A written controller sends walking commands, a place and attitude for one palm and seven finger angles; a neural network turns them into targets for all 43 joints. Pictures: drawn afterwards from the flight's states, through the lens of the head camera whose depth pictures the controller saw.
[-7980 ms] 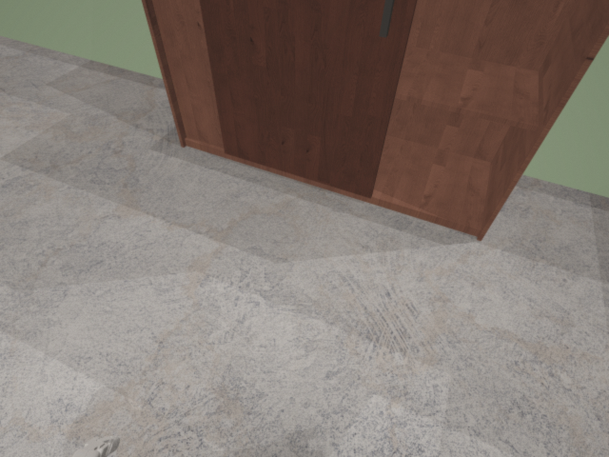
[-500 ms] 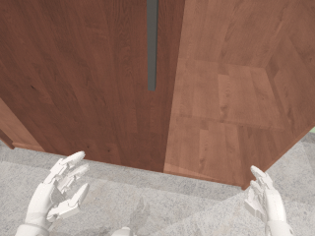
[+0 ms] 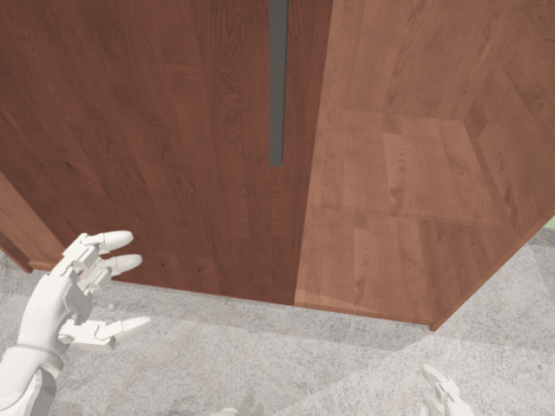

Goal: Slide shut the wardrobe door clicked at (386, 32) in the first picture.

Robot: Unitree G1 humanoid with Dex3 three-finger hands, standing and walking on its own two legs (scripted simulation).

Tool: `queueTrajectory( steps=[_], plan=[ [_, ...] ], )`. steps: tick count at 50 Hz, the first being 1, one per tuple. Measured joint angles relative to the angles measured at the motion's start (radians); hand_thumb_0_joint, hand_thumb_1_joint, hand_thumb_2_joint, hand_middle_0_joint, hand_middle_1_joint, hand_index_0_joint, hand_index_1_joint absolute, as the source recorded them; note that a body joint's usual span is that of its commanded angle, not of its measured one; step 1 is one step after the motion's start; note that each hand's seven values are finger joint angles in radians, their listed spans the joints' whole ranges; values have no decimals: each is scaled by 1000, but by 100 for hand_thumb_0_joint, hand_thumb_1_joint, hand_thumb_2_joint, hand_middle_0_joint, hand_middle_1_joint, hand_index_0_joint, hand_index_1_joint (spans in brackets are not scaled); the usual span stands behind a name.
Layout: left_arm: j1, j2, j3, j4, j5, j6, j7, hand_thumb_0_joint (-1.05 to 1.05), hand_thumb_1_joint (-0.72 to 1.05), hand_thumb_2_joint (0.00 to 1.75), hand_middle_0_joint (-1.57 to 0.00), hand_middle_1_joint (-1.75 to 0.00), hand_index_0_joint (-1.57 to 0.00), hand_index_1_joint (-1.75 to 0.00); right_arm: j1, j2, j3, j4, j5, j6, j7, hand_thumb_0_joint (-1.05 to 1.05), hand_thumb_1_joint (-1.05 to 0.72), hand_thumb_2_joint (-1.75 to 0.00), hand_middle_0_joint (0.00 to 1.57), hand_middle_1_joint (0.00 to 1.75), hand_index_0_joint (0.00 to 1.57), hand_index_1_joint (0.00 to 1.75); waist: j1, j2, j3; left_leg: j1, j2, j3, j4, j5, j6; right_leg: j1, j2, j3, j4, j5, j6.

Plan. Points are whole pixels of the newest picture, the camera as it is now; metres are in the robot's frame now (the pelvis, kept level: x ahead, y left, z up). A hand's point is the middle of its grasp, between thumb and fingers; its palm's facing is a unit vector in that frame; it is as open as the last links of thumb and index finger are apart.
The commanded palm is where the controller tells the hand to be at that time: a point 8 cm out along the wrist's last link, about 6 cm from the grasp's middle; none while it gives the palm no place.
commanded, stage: raise the hand with hooked fingers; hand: left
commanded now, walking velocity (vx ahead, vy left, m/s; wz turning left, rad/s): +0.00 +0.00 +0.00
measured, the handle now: (279, 80) +0.57 +0.03 +0.20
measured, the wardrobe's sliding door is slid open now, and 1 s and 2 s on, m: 0.50 0.50 0.50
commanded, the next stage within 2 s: move the hooked fingers beside the handle in 1.18 s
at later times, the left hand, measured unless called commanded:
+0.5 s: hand (59, 251) +0.27 +0.26 +0.15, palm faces -0.01 -1.00 -0.09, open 13.9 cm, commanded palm +0.24 +0.31 +0.16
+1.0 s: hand (66, 220) +0.29 +0.26 +0.18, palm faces -0.02 -1.00 -0.08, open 14.0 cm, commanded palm +0.26 +0.30 +0.18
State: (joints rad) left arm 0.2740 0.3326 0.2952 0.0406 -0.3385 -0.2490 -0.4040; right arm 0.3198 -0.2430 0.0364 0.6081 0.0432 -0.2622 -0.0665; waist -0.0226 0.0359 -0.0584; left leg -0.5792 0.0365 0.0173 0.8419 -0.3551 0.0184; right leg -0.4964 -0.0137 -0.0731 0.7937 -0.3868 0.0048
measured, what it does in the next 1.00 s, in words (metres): stands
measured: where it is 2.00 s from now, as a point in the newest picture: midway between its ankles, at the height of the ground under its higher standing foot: outside the picture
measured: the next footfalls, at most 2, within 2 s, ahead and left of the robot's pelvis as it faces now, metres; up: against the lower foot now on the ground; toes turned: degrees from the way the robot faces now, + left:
none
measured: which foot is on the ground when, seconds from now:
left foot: down 0.00-1.00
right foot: down 0.00-1.00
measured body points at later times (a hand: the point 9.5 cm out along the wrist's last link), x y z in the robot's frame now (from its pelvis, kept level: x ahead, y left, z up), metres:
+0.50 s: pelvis +0.02 +0.00 +0.03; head +0.01 -0.01 +0.48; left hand +0.26 +0.32 +0.16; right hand +0.21 -0.23 -0.03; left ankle +0.04 +0.10 -0.70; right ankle +0.01 -0.13 -0.70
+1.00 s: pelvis +0.03 -0.02 +0.03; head +0.02 -0.03 +0.48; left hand +0.29 +0.31 +0.18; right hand +0.19 -0.27 -0.04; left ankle +0.04 +0.10 -0.70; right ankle +0.01 -0.13 -0.70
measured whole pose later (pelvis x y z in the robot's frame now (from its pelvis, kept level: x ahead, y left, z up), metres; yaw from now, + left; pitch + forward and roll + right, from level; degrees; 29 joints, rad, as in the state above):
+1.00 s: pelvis +0.03 -0.02 +0.03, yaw +0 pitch +0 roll -1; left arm -0.03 0.46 0.48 0.25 -0.37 -0.05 -0.57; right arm 0.27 -0.29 0.04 0.63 0.07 -0.26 -0.10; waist 0.01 0.05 -0.02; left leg -0.28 0.03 0.02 0.54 -0.26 0.00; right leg -0.21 0.00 -0.08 0.51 -0.30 -0.01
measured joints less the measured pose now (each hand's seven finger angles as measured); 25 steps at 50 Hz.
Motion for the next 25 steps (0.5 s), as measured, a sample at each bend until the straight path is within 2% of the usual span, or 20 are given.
queueTrajectory(
  steps=[7, 18, 25],
  plan=[
    [-39, 18, 12, 6, 2, 32, -19, 0, -14, 46, -27, -97, -27, -96, -32, -34, -17, 1, 8, -23, -18, 1, -90, -90, 20, 30, 20, 30, 14, -9, 10, 68, -8, -3, -51, 13, 4, 74, -4, -4, -61, 17, 5],
    [-152, 68, 77, 63, -13, 123, -73, 0, -39, 35, -29, -113, -29, -113, -84, -19, 11, -21, 11, -29, -26, 1, -90, -90, 20, 30, 20, 30, 40, -7, 19, 185, -9, -9, -159, 49, -1, 198, 0, -12, -182, 58, 1],
    [-218, 95, 116, 106, -16, 165, -109, -1, -47, 31, -30, -118, -29, -118, -86, -13, 29, -9, 11, -14, -27, 1, -90, -90, 20, 30, 20, 30, 51, 3, 28, 234, -11, -12, -212, 68, -5, 248, 1, -16, -232, 75, -3]
  ],
)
